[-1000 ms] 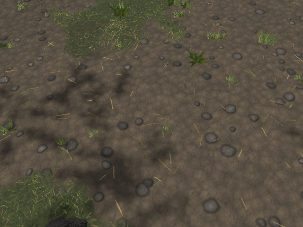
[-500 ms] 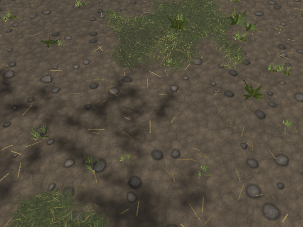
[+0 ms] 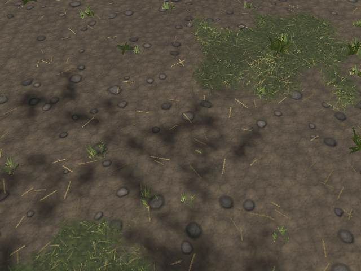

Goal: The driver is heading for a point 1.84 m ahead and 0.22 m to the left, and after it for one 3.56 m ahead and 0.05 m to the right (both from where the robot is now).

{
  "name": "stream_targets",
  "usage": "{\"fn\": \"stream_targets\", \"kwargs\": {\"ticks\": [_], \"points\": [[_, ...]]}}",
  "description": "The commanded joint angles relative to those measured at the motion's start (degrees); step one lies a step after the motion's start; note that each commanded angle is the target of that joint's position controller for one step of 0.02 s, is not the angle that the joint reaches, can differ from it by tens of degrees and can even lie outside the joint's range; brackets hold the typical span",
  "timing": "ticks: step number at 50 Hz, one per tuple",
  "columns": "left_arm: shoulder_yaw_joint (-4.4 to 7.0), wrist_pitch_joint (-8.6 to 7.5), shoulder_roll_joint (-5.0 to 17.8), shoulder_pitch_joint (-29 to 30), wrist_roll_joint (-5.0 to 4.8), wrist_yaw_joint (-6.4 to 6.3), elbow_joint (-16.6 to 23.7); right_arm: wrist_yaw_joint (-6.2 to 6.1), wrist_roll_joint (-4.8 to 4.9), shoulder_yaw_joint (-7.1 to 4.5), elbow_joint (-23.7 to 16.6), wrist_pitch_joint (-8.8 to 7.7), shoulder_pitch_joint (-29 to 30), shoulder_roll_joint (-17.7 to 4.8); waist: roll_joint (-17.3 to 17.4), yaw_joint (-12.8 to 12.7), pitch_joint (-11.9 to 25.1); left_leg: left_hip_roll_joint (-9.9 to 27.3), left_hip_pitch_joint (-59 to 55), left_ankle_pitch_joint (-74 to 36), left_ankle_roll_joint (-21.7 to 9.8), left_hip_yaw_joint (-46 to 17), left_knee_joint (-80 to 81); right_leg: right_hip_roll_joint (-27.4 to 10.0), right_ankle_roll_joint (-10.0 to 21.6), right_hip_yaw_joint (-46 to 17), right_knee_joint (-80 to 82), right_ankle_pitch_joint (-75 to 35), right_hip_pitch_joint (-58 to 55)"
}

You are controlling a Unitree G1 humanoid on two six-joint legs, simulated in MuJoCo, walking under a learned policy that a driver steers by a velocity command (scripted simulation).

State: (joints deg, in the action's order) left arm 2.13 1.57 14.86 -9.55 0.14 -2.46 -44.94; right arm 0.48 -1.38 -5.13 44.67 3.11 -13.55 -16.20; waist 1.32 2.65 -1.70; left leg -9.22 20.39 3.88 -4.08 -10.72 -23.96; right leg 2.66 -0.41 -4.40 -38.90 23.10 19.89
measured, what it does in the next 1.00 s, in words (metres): steps on the spot, turning left: right foot, then left foot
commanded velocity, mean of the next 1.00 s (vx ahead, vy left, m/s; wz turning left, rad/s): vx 0.00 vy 0.00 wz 0.38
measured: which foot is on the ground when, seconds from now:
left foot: down 0.00-0.04, up 0.06-0.48, down 0.50-1.00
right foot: up 0.00-0.02, down 0.04-0.50, up 0.52-0.88, down 0.90-1.00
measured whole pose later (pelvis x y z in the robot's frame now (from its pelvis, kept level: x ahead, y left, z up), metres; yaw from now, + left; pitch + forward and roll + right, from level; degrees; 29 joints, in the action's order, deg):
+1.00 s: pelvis -0.02 +0.00 +0.01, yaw +21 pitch -2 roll +0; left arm 0.8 1.1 13.2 -13.7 0.8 -1.0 -51.0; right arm -0.8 -0.8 0.2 51.2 0.9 -11.2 -13.2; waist 0.8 0.1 -2.2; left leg -4.4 8.1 12.4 -3.1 -1.8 -22.5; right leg -0.2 0.2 0.0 -24.3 14.1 8.5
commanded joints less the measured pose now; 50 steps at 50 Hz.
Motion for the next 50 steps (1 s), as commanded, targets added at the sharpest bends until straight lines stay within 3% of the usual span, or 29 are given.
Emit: {"fn": "stream_targets", "kwargs": {"ticks": [1,2,3,4,5,6,7,8,10,14,19,22,24,25,26,27,28,29,31,34,38,42,44,45,46,47,48,50], "points": [[1.15,-1.58,5.0,-8.4,-0.33,-0.88,1.9,0.06,0.82,-1.99,-3.8,-0.19,2.6,-8.0,6.0,-4.7,4.5,12.5,-1.3,12.4,-2.9,-19.1,7.2,1.7,2.4,1.2,16.9,-4.7,-10.7],[1.96,-1.89,8.5,-8.7,0.35,-1.45,2.1,-0.16,1.41,-1.4,-4.2,-0.39,1.8,-5.8,0.8,-4.0,4.0,8.2,3.6,20.5,0.7,-15.2,2.5,-5.2,4.0,-5.2,24.9,-2.9,-15.3],[3.31,-1.68,14.9,-5.7,1.39,-1.62,4.1,-0.35,2.42,-0.84,-5.7,-0.72,1.2,-3.0,-12.6,-2.7,4.0,-1.0,12.1,26.0,4.0,-2.2,-12.4,-20.8,10.1,-23.0,30.1,2.5,-16.9],[3.2,-1.42,14.2,-0.3,2.21,-1.17,5.3,-0.8,-0.16,-1.93,-4.5,-1.08,0.8,-7.6,-10.1,-1.7,0.5,-0.1,13.8,27.0,4.6,3.9,-25.8,-25.7,14.1,-24.1,29.1,-7.7,-8.5],[2.02,-1.54,9.7,0.5,1.83,-0.89,6.0,-0.56,-0.67,-2.44,-3.9,-1.12,0.5,-8.9,-6.2,-0.6,1.1,2.5,9.7,24.9,4.8,3.5,-33.0,-23.2,14.3,-19.0,26.4,-17.3,-5.7],[1.3,-1.67,7.2,2.7,1.4,-0.59,6.2,-0.2,-0.62,-2.39,-2.8,-0.82,-1.5,-8.0,-5.0,1.1,0.9,2.7,8.7,21.9,4.9,3.9,-37.4,-18.9,12.4,-12.2,24.5,-23.2,-5.1],[1.1,-1.74,6.7,3.7,1.16,-0.45,6.7,0.2,-0.67,-2.28,-2.2,-0.23,-3.1,-7.5,-6.9,1.7,1.7,2.8,9.2,19.7,5.2,4.6,-41.4,-16.0,10.8,-7.5,23.2,-26.6,-7.2],[1.03,-1.68,6.5,3.5,1.25,-0.46,7.2,0.76,-0.47,-2.1,-1.7,0.3,-4.0,-7.3,-9.1,1.1,2.0,2.9,10.6,19.4,5.8,5.7,-44.2,-14.6,10.6,-4.5,22.0,-31.3,-9.2],[1.22,-1.55,6.9,0.0,1.41,-0.23,6.9,1.43,0.13,-1.61,-2.6,0.82,-1.3,-6.8,-9.0,-1.2,2.2,4.1,13.0,19.4,7.1,7.4,-42.8,-14.3,11.1,-2.0,20.2,-37.2,-14.0],[2.33,-1.49,9.1,-6.1,1.32,-0.09,5.3,2.07,0.58,-0.61,-4.8,1.36,3.7,-5.5,-10.2,-4.9,2.8,6.0,14.1,21.1,8.3,8.9,-34.2,-17.1,12.4,-1.5,18.3,-41.2,-22.0],[3.16,-1.46,10.7,-4.4,1.62,1.19,5.4,2.39,1.33,0.31,-6.6,1.51,5.4,-4.6,-12.2,-4.9,3.5,7.3,2.9,22.8,6.2,13.3,-21.7,-18.3,11.6,2.6,16.4,-40.8,-17.2],[3.58,-1.21,11.7,-4.3,1.32,1.71,4.8,2.12,1.53,0.44,-7.2,1.06,4.7,-4.7,-12.9,-4.4,4.2,6.6,-2.5,21.3,4.3,14.8,-13.1,-19.0,10.6,3.3,13.4,-40.0,-15.5],[3.48,-0.8,11.3,-3.9,0.43,1.84,4.1,1.27,0.37,0.67,-6.1,-0.05,1.2,-4.6,-8.7,-1.2,4.7,6.4,-12.3,7.5,2.5,13.4,3.6,-17.0,6.3,6.3,6.8,-32.2,-9.8],[2.76,-0.5,8.4,-6.0,0.7,2.06,4.5,0.6,-0.73,-0.08,-6.0,-1.08,-0.5,-8.9,2.8,-1.2,6.5,16.3,-21.4,2.7,0.7,-0.7,9.3,-13.0,2.3,10.3,-4.3,-17.0,0.0],[1.13,0.0,3.4,-4.5,1.0,1.94,8.1,0.42,0.28,-1.52,-6.9,-1.57,-0.7,-16.6,15.5,-1.8,4.9,31.9,-21.5,-24.5,-7.8,-17.7,7.1,-3.2,-0.7,12.1,-11.6,12.7,12.1],[1.64,1.0,6.5,-1.7,1.12,1.17,7.2,0.05,0.96,-1.15,-5.6,-1.8,-4.4,-13.0,7.9,2.0,7.1,31.4,-19.7,-26.3,-12.5,-13.4,4.8,-5.5,-0.7,4.8,-18.3,13.3,9.4],[1.85,1.45,6.7,-1.8,0.31,1.42,6.5,-0.17,0.87,0.3,-5.4,-1.81,-1.2,-9.4,6.5,-0.5,4.0,27.7,-17.1,-23.5,-12.0,-8.5,5.3,-5.6,-0.5,3.7,-20.2,10.0,9.5],[2.01,1.34,7.1,-2.7,-0.06,1.74,5.2,-0.45,0.65,1.25,-5.8,-1.59,3.4,-6.8,5.7,-2.5,1.6,23.8,-14.7,-18.9,-9.4,-4.4,6.6,-6.3,-0.5,3.1,-18.5,5.5,8.5],[2.49,1.33,8.4,-5.3,1.1,2.21,3.2,-1.18,0.88,1.86,-5.8,-1.75,5.8,-5.8,7.6,-3.6,1.9,19.7,-15.3,-22.8,-7.2,-0.1,6.4,-5.4,-1.0,4.3,-18.1,0.3,6.5],[1.97,1.74,6.6,-6.2,0.71,2.59,1.9,-1.2,0.8,2.41,-4.5,-2.31,4.4,-5.4,4.8,-3.4,3.6,19.5,-16.1,-21.5,-7.1,1.0,6.5,-4.7,-1.6,4.3,-14.8,-1.4,3.9],[1.28,2.15,5.1,-4.0,0.78,2.08,1.3,-1.24,0.22,2.75,-2.3,-2.43,3.0,-5.7,6.1,-1.8,1.3,19.6,-14.1,-11.6,-7.4,-0.7,7.1,-4.2,-1.2,4.5,-4.4,-0.4,0.5],[0.91,1.56,4.5,-4.9,0.31,1.06,-0.3,-1.39,0.06,3.05,-0.5,-2.57,3.5,-5.7,5.3,-2.2,1.4,19.9,-11.6,-8.9,-7.5,-3.2,5.7,-3.0,0.1,4.8,5.4,-1.4,-5.7],[0.28,0.61,3.3,-7.4,0.67,0.65,-2.0,-1.7,0.74,3.51,0.3,-2.69,5.1,-4.9,2.6,-4.7,1.8,18.5,-8.1,-6.2,-4.6,-2.9,4.1,-3.8,1.0,4.1,18.6,-13.8,-14.1],[0.33,-0.24,4.8,-7.9,1.34,0.37,-2.5,-1.71,0.76,4.09,0.6,-3.12,4.2,-3.4,0.1,-4.3,3.2,17.1,-5.3,-2.8,-2.1,-2.7,3.5,-7.8,1.5,-0.6,20.8,-19.3,-19.5],[0.77,-0.93,8.5,-5.8,1.4,0.42,-2.3,-1.44,0.86,4.01,1.3,-3.24,1.0,-2.9,-4.6,-0.9,2.5,12.6,-4.6,3.1,-0.6,0.7,3.7,-12.2,3.0,-5.4,19.6,-25.1,-18.6],[0.66,-1.15,7.7,-3.5,0.53,1.08,-2.8,-1.44,0.74,3.96,3.1,-2.83,0.6,-3.0,-7.0,-0.7,1.3,10.3,-9.9,6.4,0.0,2.7,6.1,-12.3,4.4,-5.0,19.2,-22.7,-12.0],[0.09,-1.46,5.6,-2.7,0.53,1.52,-3.0,-1.56,0.44,3.84,4.2,-2.66,1.5,-3.8,-6.5,-1.6,0.3,10.8,-12.5,5.0,0.3,2.6,6.2,-10.9,3.7,-3.8,19.7,-19.7,-10.2],[-0.06,-1.71,5.4,-3.9,0.51,1.31,-4.6,-1.56,0.68,3.44,5.8,-2.76,1.7,-4.7,-6.4,-2.5,0.1,11.8,-13.3,1.6,0.0,2.2,5.2,-8.8,2.5,-2.0,20.5,-18.4,-10.7]]}}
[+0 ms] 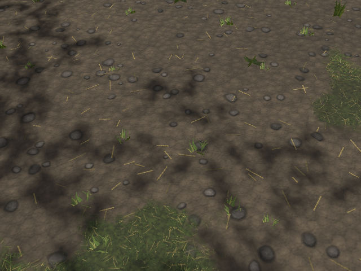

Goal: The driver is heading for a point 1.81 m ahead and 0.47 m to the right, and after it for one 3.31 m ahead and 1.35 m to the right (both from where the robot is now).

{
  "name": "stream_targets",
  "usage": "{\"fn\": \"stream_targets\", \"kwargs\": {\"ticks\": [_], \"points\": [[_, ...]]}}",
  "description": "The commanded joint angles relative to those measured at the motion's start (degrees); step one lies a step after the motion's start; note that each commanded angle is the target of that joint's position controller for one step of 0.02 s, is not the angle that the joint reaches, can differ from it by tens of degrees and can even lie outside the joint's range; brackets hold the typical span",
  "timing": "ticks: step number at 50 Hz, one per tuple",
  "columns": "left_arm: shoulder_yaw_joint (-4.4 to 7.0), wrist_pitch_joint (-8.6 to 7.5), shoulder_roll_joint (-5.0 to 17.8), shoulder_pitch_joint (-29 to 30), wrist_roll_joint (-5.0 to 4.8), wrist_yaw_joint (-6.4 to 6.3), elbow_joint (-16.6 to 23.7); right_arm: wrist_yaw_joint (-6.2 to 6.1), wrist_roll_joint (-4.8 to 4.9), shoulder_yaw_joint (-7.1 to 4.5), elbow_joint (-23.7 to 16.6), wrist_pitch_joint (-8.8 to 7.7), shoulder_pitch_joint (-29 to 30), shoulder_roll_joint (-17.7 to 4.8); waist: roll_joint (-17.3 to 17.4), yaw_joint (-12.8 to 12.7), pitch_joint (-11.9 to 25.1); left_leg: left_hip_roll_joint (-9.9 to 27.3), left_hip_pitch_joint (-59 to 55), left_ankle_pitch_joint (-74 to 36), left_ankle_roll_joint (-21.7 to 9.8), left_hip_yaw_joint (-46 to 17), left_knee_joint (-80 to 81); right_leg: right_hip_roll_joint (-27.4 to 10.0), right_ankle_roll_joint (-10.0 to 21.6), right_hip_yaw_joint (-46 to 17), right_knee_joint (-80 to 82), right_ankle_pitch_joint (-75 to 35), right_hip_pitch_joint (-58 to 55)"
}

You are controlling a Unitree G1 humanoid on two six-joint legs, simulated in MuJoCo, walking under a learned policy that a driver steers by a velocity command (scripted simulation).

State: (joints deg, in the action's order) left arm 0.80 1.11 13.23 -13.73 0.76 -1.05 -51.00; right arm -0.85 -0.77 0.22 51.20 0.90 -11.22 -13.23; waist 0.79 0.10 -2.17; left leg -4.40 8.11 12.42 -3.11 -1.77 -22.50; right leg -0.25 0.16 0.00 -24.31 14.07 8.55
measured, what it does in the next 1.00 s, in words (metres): lifts its left foot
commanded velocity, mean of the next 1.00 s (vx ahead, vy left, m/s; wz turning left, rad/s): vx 0.08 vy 0.00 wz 0.01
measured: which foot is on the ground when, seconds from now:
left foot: down 0.00-1.00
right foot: down 0.00-0.98, up 1.00-1.00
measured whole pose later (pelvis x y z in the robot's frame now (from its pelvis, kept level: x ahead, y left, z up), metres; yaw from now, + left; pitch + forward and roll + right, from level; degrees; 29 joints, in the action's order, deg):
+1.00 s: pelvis +0.06 +0.01 -0.01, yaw -1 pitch +0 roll +0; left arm 2.5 -1.0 12.1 -24.1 0.9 -0.8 -64.9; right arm -0.2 -1.5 -1.1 61.3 -3.9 -16.6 -10.9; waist -2.3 -0.3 0.8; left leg -1.6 13.3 16.4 -4.3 3.8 -29.1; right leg 0.2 3.9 -1.0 -33.7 24.2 9.3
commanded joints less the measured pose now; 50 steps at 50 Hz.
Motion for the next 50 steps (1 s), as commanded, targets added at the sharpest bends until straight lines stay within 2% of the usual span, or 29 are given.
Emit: {"fn": "stream_targets", "kwargs": {"ticks": [1,5,11,21,33,34,35,37,38,39,40,41,43,45,46,47,48,49,50], "points": [[1.16,-1.36,6.7,-0.4,-0.24,-0.35,0.6,-0.17,0.04,-1.9,0.1,-0.64,-0.9,-7.5,-5.5,0.0,0.4,7.2,-0.8,-8.0,-1.0,-6.8,3.9,-5.8,1.9,-6.3,6.0,-9.9,0.1],[0.94,-1.4,6.2,-0.6,-0.23,-0.57,-1.7,-0.57,0.21,-1.47,3.6,-0.88,-1.7,-6.1,-2.2,-0.2,0.3,7.2,0.5,-7.1,-0.2,-6.6,5.2,-5.9,2.5,-6.2,6.1,-9.1,-1.6],[0.52,-1.5,5.7,-0.5,-0.19,-0.74,-5.0,-0.92,0.22,-1.11,7.7,-0.77,-2.7,-5.6,-1.0,-0.1,-0.4,7.5,0.4,-7.0,0.2,-6.4,5.6,-5.6,2.9,-6.2,6.7,-8.0,-1.0],[-0.44,-1.61,4.0,-1.8,-0.23,-0.93,-9.3,-1.32,0.27,-0.36,12.2,-0.76,-4.5,-4.5,-1.2,0.1,-0.8,7.9,0.2,-7.2,0.4,-6.0,5.2,-5.1,3.0,-6.2,7.0,-7.9,-0.2],[-1.04,-1.72,2.1,-4.3,-0.24,-1.23,-12.4,-1.64,0.29,0.21,15.0,-0.82,-6.1,-2.3,-1.1,0.1,-1.4,8.1,0.7,-7.2,0.6,-5.4,4.5,-4.6,3.2,-6.2,6.8,-8.0,0.6],[-1.04,-1.68,2.0,-4.9,-0.17,-1.21,-12.7,-1.64,0.22,0.3,15.2,-0.8,-6.7,-1.9,-1.2,0.0,-0.2,7.6,0.4,-3.2,0.5,-5.1,4.6,-4.2,3.3,-6.2,7.4,-2.8,0.2],[-0.63,-1.47,2.8,-5.3,-0.1,-1.18,-12.8,-1.63,0.09,0.1,15.2,-0.71,-6.8,-2.2,-1.8,-0.2,-0.7,6.3,1.5,2.4,0.1,-4.2,3.3,-3.5,3.8,-6.4,7.5,4.5,0.7],[0.55,-0.76,5.1,-6.6,0.03,-0.99,-12.6,-1.28,-0.45,-0.44,14.2,-0.4,-6.4,-2.7,-4.5,-0.9,-3.3,3.1,7.6,17.3,-1.3,-1.9,-2.4,-4.3,6.7,-10.2,8.7,24.1,3.1],[0.97,-0.52,5.4,-8.5,0.09,-0.85,-12.8,-0.92,-0.93,-0.45,13.2,-0.42,-5.0,-2.1,-5.9,-1.9,-6.0,2.2,12.8,20.0,-1.5,-0.9,-6.2,-6.8,8.6,-14.5,11.1,31.1,3.4],[1.43,-0.45,6.0,-11.0,0.12,-0.83,-13.4,-0.51,-1.39,-0.15,12.0,-0.75,-3.7,-0.4,-8.4,-2.8,-7.3,1.4,16.3,18.1,-1.3,1.7,-11.5,-10.9,11.0,-20.2,14.3,35.7,2.4],[1.85,-0.6,6.1,-12.3,0.25,-0.84,-13.9,-0.17,-1.89,0.04,11.0,-1.32,-2.7,0.5,-9.3,-3.1,-8.5,2.8,17.9,14.0,-1.1,3.7,-16.3,-15.0,13.3,-24.9,16.7,36.0,2.8],[2.05,-0.94,5.9,-12.2,0.49,-0.74,-13.7,0.12,-1.79,-0.17,9.9,-1.94,-1.6,-0.1,-8.4,-3.0,-8.8,4.4,19.3,12.8,-1.0,3.3,-19.7,-16.9,14.5,-26.9,18.2,33.4,3.3],[2.54,-1.93,6.4,-10.7,0.86,-0.45,-12.8,0.81,-1.32,-0.72,8.7,-3.11,-1.4,-1.1,-6.5,-1.9,-7.2,5.9,20.6,14.4,-1.1,2.4,-21.8,-16.8,14.4,-24.9,18.0,26.5,1.6],[2.83,-2.61,6.4,-8.1,0.34,-0.26,-11.9,1.27,-0.7,-0.94,8.2,-3.99,-3.0,-0.5,-6.9,0.1,-6.4,5.4,14.1,12.5,-1.4,3.9,-15.4,-13.8,12.5,-19.0,16.0,21.6,5.0],[2.89,-2.76,6.1,-6.2,-0.04,-0.15,-11.3,1.26,-0.41,-1.02,9.0,-4.27,-5.7,0.2,-6.5,1.9,-6.0,4.1,7.1,8.6,-1.6,5.6,-9.9,-11.5,11.2,-15.3,14.1,19.9,8.9],[2.98,-2.79,5.9,-4.7,-0.32,-0.07,-10.7,1.09,-0.19,-1.18,10.8,-4.41,-10.6,1.0,-5.4,3.9,-5.5,2.1,-1.8,4.7,-1.5,7.5,-4.6,-9.1,10.3,-12.1,10.6,19.8,14.0],[2.8,-3.06,4.9,-4.1,-0.04,0.01,-10.1,0.75,-0.26,-1.72,12.6,-4.51,-15.5,0.1,-2.7,5.4,-4.8,1.6,-10.1,5.3,-1.5,6.2,-1.5,-6.6,9.3,-9.4,4.8,19.3,19.5],[1.9,-3.65,1.8,-2.7,0.25,0.37,-8.7,0.17,-1.02,-2.65,13.5,-5.0,-21.7,-3.4,6.8,7.8,-3.1,11.7,-16.7,15.3,-2.7,-8.5,7.0,-1.7,7.2,-3.0,-10.1,16.3,25.9],[1.05,-4.21,-1.3,-1.8,0.32,0.89,-6.3,0.06,-0.6,-4.08,14.3,-4.93,-28.0,-9.4,17.2,8.5,-0.9,24.8,-19.7,32.3,-7.6,-32.5,17.1,4.2,5.4,4.1,-26.5,17.7,35.2]]}}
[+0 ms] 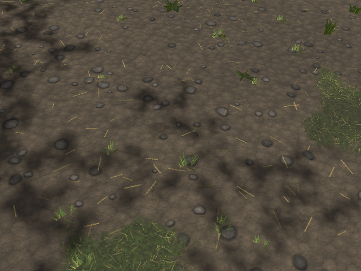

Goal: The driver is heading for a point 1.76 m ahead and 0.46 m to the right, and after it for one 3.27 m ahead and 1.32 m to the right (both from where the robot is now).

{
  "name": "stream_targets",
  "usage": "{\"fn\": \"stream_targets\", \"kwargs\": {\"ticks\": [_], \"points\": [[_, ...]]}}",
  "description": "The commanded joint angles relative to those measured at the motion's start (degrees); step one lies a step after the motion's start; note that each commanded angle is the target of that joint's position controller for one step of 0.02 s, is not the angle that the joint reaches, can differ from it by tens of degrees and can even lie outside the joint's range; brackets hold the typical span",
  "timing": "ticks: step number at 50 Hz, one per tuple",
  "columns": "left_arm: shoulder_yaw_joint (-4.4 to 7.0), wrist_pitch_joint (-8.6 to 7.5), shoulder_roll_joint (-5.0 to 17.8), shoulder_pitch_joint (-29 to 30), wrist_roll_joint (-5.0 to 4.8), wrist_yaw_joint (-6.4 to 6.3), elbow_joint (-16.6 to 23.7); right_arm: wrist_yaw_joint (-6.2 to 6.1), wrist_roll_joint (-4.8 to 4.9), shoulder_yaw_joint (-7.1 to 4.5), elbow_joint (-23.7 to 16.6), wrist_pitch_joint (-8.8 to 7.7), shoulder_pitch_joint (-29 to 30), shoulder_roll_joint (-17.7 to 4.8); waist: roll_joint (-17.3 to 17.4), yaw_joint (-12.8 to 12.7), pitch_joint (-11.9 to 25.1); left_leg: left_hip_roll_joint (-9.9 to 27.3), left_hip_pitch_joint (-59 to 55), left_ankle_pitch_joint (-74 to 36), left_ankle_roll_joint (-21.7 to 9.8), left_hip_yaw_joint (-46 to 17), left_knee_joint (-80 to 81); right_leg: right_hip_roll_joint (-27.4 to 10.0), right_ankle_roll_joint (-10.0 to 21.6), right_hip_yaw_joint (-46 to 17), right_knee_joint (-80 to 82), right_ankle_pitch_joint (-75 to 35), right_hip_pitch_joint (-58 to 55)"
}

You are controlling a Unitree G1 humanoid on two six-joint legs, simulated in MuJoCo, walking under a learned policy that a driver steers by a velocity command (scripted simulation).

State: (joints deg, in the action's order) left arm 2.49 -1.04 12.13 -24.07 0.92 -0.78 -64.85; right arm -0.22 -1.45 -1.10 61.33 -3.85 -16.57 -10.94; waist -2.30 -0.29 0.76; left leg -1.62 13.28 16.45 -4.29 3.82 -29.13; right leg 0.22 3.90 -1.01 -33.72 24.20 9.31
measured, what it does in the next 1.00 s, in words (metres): walks ahead: right foot, then left foot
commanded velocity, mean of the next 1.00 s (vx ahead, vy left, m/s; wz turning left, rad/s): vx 0.20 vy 0.00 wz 0.00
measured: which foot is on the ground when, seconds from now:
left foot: down 0.00-0.40, up 0.42-0.76, down 0.78-1.00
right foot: up 0.00-0.38, down 0.40-1.00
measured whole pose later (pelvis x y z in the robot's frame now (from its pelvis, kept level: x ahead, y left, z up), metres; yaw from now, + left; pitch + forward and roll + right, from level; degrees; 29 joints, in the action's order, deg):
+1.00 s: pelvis +0.29 +0.02 +0.01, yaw +1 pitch -1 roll +0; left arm 0.6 -0.7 8.6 -18.1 0.7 -1.2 -62.2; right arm -2.2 -0.9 -0.1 65.2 -0.8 -19.6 -7.0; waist -0.5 -0.8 0.2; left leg -0.7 9.4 16.9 -1.6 0.2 -25.9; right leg 2.6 4.8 4.5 -26.1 15.0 13.0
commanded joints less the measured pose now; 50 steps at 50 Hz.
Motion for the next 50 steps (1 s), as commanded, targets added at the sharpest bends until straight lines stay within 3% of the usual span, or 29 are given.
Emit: {"fn": "stream_targets", "kwargs": {"ticks": [1,2,4,6,9,11,14,16,18,19,20,21,22,23,24,25,27,29,31,34,38,39,40,41,42,45,46,48,50], "points": [[0.42,-2.06,4.5,9.4,1.77,1.14,8.2,-0.77,0.0,-2.68,4.3,0.47,-19.8,-10.5,13.5,6.2,-8.0,24.2,-18.2,32.0,-9.4,-41.7,24.0,0.2,2.4,1.5,-26.3,6.5,35.9],[0.44,-2.34,4.2,11.1,1.69,1.81,8.3,-0.42,0.0,-2.08,2.0,0.16,-13.9,-8.1,7.3,3.6,-11.4,21.8,-13.9,27.6,-8.8,-36.4,23.5,-2.4,2.7,-0.2,-29.1,0.4,36.6],[0.25,-3.04,2.6,10.1,1.09,2.66,7.4,-0.27,0.35,-1.46,-0.1,-1.1,-9.1,-6.0,4.7,0.8,-10.0,16.7,-12.1,10.7,-6.5,-25.5,24.2,-4.5,1.3,-0.2,-27.6,-8.2,32.9],[0.52,-2.53,2.9,10.0,1.34,3.01,7.1,-0.53,0.46,-0.78,0.8,-1.95,-11.0,-4.2,5.2,0.4,-7.6,13.7,-14.4,-4.9,-5.4,-17.9,23.0,-4.3,-0.1,1.8,-26.7,-11.6,31.7],[0.39,-1.64,2.1,14.9,1.08,2.9,9.3,-0.7,0.58,-0.29,2.4,-2.31,-15.6,-3.7,6.4,0.9,-6.8,12.4,-16.4,-23.1,-5.5,-12.2,20.7,-3.5,-1.4,4.4,-24.8,-13.5,33.9],[-0.11,-1.45,1.2,20.6,0.88,2.77,11.7,-0.81,0.42,0.14,2.4,-2.26,-15.9,-3.4,6.5,1.5,-8.5,11.4,-14.3,-32.5,-5.4,-9.4,20.2,-2.5,-2.0,6.4,-19.0,-15.2,33.2],[-1.39,-1.65,-0.9,24.9,0.06,2.14,13.3,-1.29,0.26,0.72,2.7,-2.02,-15.8,-3.2,7.9,2.2,-9.0,8.8,-9.9,-48.6,-3.5,-4.5,16.5,0.9,-1.8,10.1,-5.4,-18.7,22.9],[-1.25,-1.83,0.7,21.7,-0.3,1.32,12.5,-1.54,0.28,0.58,3.1,-2.08,-15.9,-4.4,9.9,1.1,-6.2,9.3,-10.4,-57.7,-2.4,-4.4,11.6,3.3,-0.2,10.4,-2.0,-20.8,14.9],[-0.22,-2.47,3.5,11.2,-0.32,0.4,9.0,-1.84,0.61,0.29,2.8,-2.29,-13.3,-5.6,10.3,-3.4,-1.5,9.9,-12.3,-61.9,-1.3,-5.3,1.7,4.5,2.2,8.2,1.5,-22.8,5.4],[0.28,-3.21,4.4,4.6,0.19,0.06,6.9,-1.75,1.32,0.08,2.5,-2.22,-11.4,-6.1,9.1,-6.9,0.9,8.9,-11.3,-56.4,-0.6,-4.5,-6.8,3.3,3.2,7.2,8.3,-29.9,-1.7],[1.12,-3.93,7.5,-1.4,1.48,-0.23,5.0,-1.59,2.03,0.3,1.9,-2.36,-12.0,-5.1,5.9,-8.1,5.1,6.3,-4.2,-38.2,0.2,-3.9,-18.1,-4.0,4.5,1.6,7.4,-44.7,-13.1],[1.83,-4.1,11.8,-4.3,2.53,0.22,4.8,-1.94,3.2,1.06,2.2,-1.63,-20.2,1.0,-7.2,-4.2,14.0,-2.4,7.9,17.5,1.7,-0.2,-40.6,-22.9,13.0,-16.3,0.6,-81.6,-27.2],[1.78,-3.5,10.7,-3.4,-0.6,0.76,5.4,-2.31,3.52,0.03,4.2,-0.46,-24.5,-1.4,-3.0,-3.0,20.9,-3.1,9.3,18.6,1.8,-8.2,-48.2,-25.6,18.7,-24.0,4.2,-79.9,-26.2],[1.26,-2.93,8.0,5.0,-1.66,0.58,7.4,-2.14,1.62,-0.33,3.3,0.25,-19.7,-2.7,-0.8,-1.3,13.1,-0.6,10.9,14.0,2.2,-8.1,-48.2,-23.0,18.4,-20.6,9.8,-62.7,-16.0],[0.05,-2.82,3.9,10.3,-1.43,0.3,8.3,-1.78,-0.09,-0.48,1.8,0.52,-13.6,-2.5,0.4,-0.6,4.6,1.0,12.2,10.8,2.4,-7.3,-45.1,-19.7,16.2,-16.5,13.9,-53.0,-7.1],[-0.71,-3.0,1.6,11.1,-0.95,-0.12,8.0,-1.45,-0.76,-0.83,1.2,0.96,-10.7,-2.4,1.4,0.4,1.2,2.3,10.6,8.8,2.6,-7.6,-41.3,-17.2,14.1,-12.8,16.2,-51.2,-1.7],[-1.66,-3.2,-0.3,10.3,-0.42,-0.79,6.7,-0.93,-0.87,-0.47,1.9,2.66,-11.8,0.2,0.9,2.6,0.3,3.1,2.8,7.2,3.1,-6.8,-33.4,-13.7,10.9,-6.1,17.9,-50.8,6.0],[-1.82,-3.64,1.0,9.5,0.28,-0.6,6.0,-1.27,-0.22,0.12,2.8,3.98,-12.9,2.4,0.0,4.0,1.2,2.3,-1.2,7.9,3.6,-5.3,-25.2,-11.8,9.4,-3.1,17.8,-50.3,8.0],[-1.73,-3.43,2.7,8.6,0.68,-0.5,5.9,-1.95,-0.19,0.22,2.5,5.05,-10.1,1.7,-1.7,3.2,1.2,2.1,-1.3,8.5,3.7,-4.4,-17.2,-11.3,8.7,-3.4,18.5,-39.7,7.7],[-1.48,-2.07,3.8,7.5,0.3,-0.55,5.8,-2.21,0.07,0.17,2.2,5.96,-6.2,0.1,-3.4,1.7,0.5,2.2,-2.6,4.3,3.6,-3.7,-10.8,-11.0,7.5,-6.1,21.8,-14.6,9.7],[-1.67,-0.5,2.8,7.6,-0.55,-0.81,5.7,-2.03,-0.41,0.75,2.7,5.17,-5.0,0.5,-0.1,2.2,-4.6,3.4,-8.3,-3.3,2.7,-4.4,2.3,-10.0,3.4,-8.0,23.2,4.6,16.2],[-1.68,-0.38,2.4,6.5,-0.5,-0.81,5.4,-2.17,-0.68,0.88,2.7,4.58,-5.4,-0.2,1.4,1.8,-5.7,5.9,-8.7,-4.3,2.4,-7.4,6.5,-9.1,1.5,-7.9,22.4,5.1,16.3],[-1.65,-0.09,1.2,3.8,-0.93,-0.71,5.1,-2.27,-0.19,0.67,2.6,4.04,-4.2,-2.0,4.7,-0.6,-7.6,7.5,-4.4,-2.0,1.5,-10.3,7.9,-6.1,0.1,-5.8,21.9,1.2,14.5],[-1.69,0.12,0.8,3.6,-0.83,-0.7,4.5,-2.14,0.56,0.78,3.1,3.64,-3.8,-1.2,7.1,-0.7,-8.3,7.3,1.2,0.4,1.4,-10.6,9.8,-4.6,-0.2,-3.5,19.5,-4.6,8.6],[-1.64,0.14,0.7,3.2,-0.58,-0.72,4.2,-2.09,0.8,1.07,3.2,3.12,-3.6,-0.2,7.5,-1.1,-7.1,7.3,3.2,0.0,1.8,-10.6,11.2,-4.4,-0.1,-2.9,17.5,-9.0,3.6],[-1.58,-0.03,0.8,2.3,-0.27,-0.76,3.2,-2.41,1.11,1.11,3.3,2.44,-3.4,0.0,5.6,-1.5,-5.0,7.0,1.9,-3.5,2.1,-9.9,12.0,-5.0,0.2,-2.8,16.1,-13.4,-0.2],[-1.62,-0.11,0.6,2.1,-0.23,-0.76,2.9,-2.39,0.98,1.0,3.5,2.39,-4.6,-0.2,4.6,-1.3,-4.0,6.4,0.9,-0.4,1.7,-9.7,12.0,-4.4,0.3,-2.5,16.0,-9.8,0.0],[-1.04,0.09,1.5,2.6,-0.25,-0.65,3.2,-2.21,0.59,0.16,3.4,2.7,-6.1,-1.7,4.1,-0.7,-5.2,5.2,1.7,12.7,-0.3,-9.7,10.9,-2.3,1.4,-1.2,13.5,3.4,3.4],[-0.83,0.22,1.1,4.0,-0.07,-0.26,4.3,-1.86,0.36,-0.46,2.7,2.96,-7.6,-2.6,4.7,0.2,-9.3,6.7,3.4,23.7,-2.9,-13.4,12.5,-1.4,2.3,-1.1,10.8,11.4,9.8]]}}
Keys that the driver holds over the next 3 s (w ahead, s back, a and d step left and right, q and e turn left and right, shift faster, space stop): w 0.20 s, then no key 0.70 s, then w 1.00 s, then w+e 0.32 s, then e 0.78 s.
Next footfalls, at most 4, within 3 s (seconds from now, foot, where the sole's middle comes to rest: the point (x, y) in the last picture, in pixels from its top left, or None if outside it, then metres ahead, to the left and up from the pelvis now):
0.40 right None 0.35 -0.05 -0.77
0.78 left None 0.31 0.13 -0.77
1.68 left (165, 219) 0.75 0.06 -0.77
2.26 right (204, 163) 1.04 -0.11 -0.77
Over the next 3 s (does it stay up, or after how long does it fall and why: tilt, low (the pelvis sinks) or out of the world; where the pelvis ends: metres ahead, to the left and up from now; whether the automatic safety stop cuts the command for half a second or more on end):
stays up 1.10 -0.03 0.01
